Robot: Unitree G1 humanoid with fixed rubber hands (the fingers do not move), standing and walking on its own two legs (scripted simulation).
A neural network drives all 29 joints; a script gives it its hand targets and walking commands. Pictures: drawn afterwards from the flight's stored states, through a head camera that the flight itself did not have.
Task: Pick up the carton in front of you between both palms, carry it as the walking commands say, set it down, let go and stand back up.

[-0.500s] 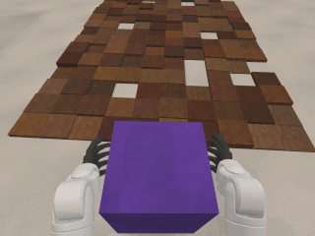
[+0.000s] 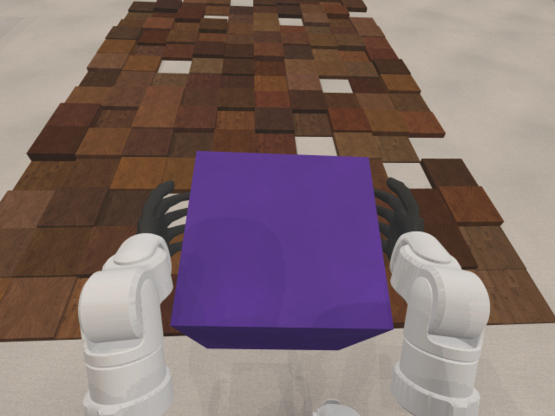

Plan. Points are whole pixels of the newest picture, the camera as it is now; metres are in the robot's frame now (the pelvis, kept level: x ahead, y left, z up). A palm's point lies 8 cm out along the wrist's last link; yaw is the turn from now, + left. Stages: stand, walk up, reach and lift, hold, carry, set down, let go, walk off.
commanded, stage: carry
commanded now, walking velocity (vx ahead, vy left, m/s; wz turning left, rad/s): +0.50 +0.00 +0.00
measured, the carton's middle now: (277, 265) +0.32 -0.01 +0.07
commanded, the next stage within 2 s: none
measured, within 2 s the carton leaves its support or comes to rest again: neither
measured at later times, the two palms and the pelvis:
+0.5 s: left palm (207, 86) +0.71 +0.12 +0.11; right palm (346, 82) +0.74 -0.18 +0.11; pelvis +0.33 -0.05 -0.01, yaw +1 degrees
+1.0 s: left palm out of the picture +1.08 +0.08 +0.17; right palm out of the picture +1.07 -0.22 +0.18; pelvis +0.69 -0.05 +0.00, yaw +0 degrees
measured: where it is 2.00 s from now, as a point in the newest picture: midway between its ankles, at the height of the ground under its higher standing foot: (262, 187)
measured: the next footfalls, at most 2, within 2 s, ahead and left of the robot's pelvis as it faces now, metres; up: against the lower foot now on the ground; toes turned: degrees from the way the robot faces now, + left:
right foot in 0.16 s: +0.31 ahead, -0.11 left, +0.00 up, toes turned -7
left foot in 0.62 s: +0.61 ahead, +0.05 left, +0.02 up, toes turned +5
